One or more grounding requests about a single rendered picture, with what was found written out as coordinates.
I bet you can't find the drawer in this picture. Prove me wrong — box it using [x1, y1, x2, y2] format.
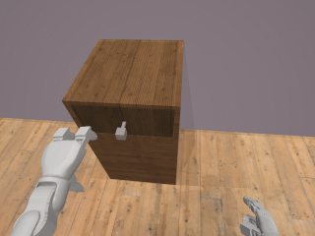
[71, 104, 175, 138]

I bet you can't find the robot left hand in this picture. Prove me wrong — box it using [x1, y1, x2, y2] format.
[40, 126, 97, 192]

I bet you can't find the robot right hand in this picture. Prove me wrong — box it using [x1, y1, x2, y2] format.
[239, 197, 280, 236]

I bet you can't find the cabinet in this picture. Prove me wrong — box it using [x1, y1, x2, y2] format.
[61, 39, 184, 185]

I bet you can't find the handle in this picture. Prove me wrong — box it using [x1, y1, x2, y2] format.
[115, 121, 128, 141]

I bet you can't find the robot left forearm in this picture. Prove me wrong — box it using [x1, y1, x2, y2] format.
[10, 176, 71, 236]

